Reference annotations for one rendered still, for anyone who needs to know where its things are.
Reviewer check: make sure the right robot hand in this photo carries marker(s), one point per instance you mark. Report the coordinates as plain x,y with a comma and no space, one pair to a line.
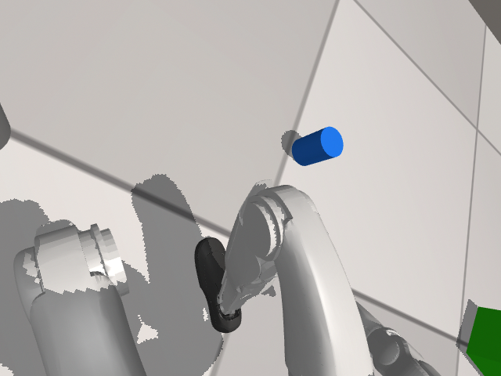
370,323

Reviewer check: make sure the right robot arm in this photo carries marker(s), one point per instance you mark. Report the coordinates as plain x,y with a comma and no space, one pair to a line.
393,356

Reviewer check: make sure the right robot foot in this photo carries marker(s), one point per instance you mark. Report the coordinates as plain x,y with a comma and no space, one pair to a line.
210,268

